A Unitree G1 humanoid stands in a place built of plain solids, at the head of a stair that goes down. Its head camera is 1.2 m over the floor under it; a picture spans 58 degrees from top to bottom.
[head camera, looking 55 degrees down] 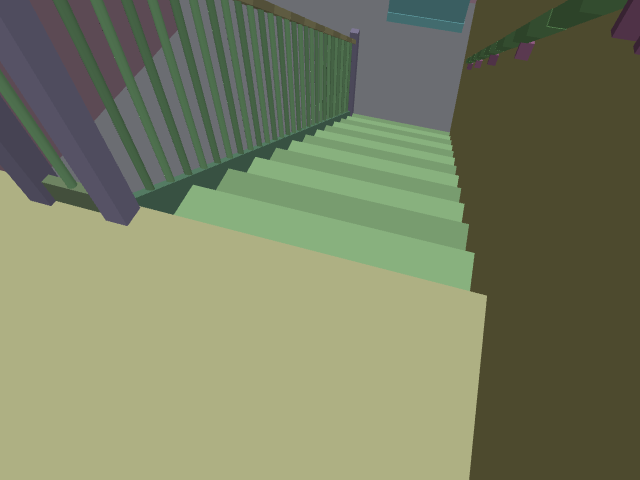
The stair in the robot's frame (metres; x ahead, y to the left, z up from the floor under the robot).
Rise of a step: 0.19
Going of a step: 0.30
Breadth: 1.20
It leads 17 degrees to the right of straight ahead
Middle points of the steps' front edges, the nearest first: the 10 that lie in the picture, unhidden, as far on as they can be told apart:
0.81 0.06 0.00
1.09 -0.02 -0.19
1.37 -0.11 -0.38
1.66 -0.20 -0.58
1.94 -0.28 -0.77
2.22 -0.37 -0.96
2.50 -0.46 -1.15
2.79 -0.55 -1.34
3.07 -0.63 -1.54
3.35 -0.72 -1.73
